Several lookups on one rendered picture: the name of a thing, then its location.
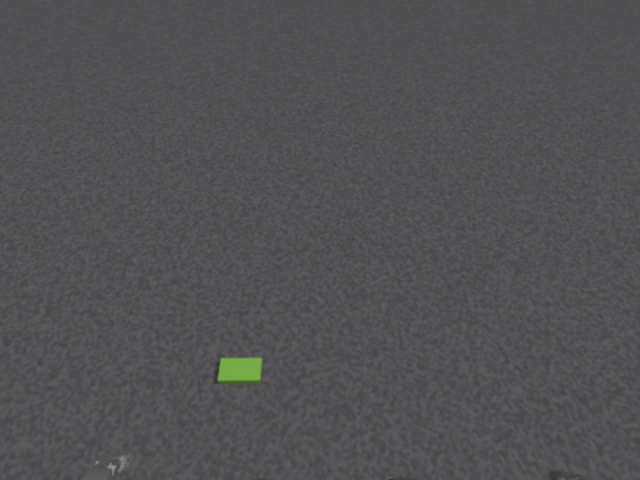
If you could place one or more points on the left robot hand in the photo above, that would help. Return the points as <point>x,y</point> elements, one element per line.
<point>108,466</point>

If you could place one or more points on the small box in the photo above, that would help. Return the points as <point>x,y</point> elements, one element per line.
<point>240,371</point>

